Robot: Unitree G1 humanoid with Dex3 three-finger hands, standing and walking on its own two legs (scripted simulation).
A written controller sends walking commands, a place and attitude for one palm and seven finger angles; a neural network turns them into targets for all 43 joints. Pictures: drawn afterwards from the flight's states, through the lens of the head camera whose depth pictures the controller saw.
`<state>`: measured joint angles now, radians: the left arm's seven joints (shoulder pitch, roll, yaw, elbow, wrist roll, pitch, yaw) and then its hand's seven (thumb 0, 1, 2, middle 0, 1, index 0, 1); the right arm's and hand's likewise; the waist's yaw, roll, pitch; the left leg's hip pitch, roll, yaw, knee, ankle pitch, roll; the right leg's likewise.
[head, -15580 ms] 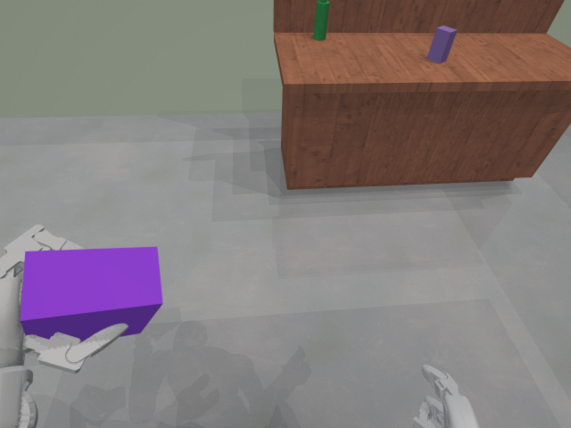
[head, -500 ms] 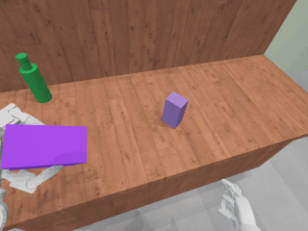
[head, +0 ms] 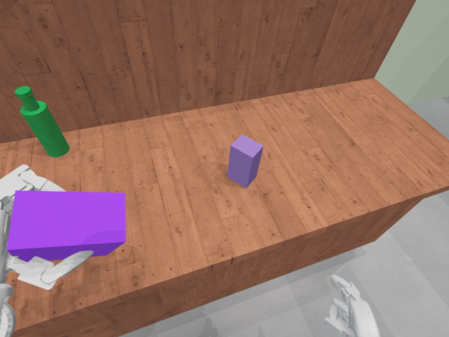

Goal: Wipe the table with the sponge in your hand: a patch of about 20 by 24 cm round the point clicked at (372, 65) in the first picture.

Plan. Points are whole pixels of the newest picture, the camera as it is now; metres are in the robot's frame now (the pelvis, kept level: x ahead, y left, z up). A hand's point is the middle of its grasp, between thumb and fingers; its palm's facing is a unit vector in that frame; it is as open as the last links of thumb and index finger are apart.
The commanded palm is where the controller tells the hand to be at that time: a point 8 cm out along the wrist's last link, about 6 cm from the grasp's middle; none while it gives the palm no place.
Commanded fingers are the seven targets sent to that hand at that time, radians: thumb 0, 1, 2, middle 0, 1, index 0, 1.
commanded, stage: look again from close up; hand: left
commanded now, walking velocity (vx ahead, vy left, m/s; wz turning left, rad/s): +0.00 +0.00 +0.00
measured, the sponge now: (85, 228) +0.23 +0.22 +0.13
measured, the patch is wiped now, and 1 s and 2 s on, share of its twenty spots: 0.00 0.00 0.00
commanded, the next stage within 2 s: turn the palm down, sponge in hand in 0.32 s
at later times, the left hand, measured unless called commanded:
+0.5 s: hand (6, 199) +0.23 +0.30 +0.18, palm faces +0.41 -0.77 -0.49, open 10.0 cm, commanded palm +0.15 +0.30 +0.17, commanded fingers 0.00 0.10 1.30 -1.20 -1.60 -1.20 -1.60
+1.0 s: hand (31, 258) +0.19 +0.27 +0.12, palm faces +0.36 -0.60 -0.72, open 10.0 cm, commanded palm +0.14 +0.28 +0.16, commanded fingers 0.00 0.10 1.30 -1.20 -1.60 -1.20 -1.60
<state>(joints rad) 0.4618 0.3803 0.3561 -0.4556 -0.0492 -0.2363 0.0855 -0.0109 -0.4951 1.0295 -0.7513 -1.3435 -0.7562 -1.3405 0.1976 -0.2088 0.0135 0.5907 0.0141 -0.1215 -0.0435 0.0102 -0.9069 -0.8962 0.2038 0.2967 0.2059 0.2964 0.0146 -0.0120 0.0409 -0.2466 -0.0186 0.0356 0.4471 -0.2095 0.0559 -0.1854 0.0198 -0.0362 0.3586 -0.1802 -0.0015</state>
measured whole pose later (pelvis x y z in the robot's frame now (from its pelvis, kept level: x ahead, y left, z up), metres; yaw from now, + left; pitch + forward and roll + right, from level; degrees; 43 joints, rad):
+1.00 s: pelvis -0.04 -0.03 -0.02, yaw +3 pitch -2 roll +0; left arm 0.21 0.52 0.29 -0.25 0.22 0.09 0.03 -0.01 -0.49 1.03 -0.75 -1.34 -0.76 -1.34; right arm 0.15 -0.24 0.06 0.61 0.02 -0.04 -0.08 0.01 -0.91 -0.90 0.21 0.30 0.21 0.30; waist 0.08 0.05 0.01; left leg -0.39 -0.02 -0.01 0.67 -0.26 0.03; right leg -0.34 0.01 -0.10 0.67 -0.31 -0.05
